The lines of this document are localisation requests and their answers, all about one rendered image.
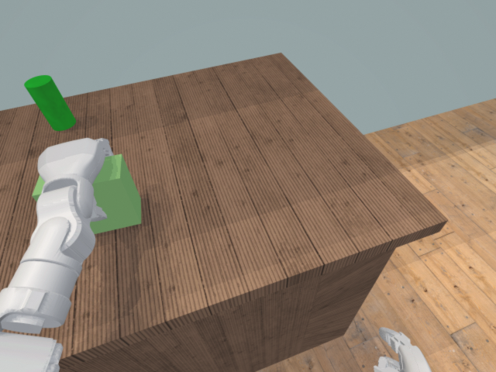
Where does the sponge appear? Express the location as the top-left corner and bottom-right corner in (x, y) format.
(32, 154), (141, 234)

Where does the left robot forearm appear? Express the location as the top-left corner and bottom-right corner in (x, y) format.
(0, 174), (95, 334)

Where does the robot left upper arm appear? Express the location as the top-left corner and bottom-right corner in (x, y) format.
(0, 332), (63, 372)

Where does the robot left hand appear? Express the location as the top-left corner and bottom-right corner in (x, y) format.
(37, 138), (114, 222)

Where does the robot right hand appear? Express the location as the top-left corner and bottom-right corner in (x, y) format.
(374, 327), (432, 372)

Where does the table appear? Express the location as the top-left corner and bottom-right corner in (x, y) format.
(0, 53), (448, 372)

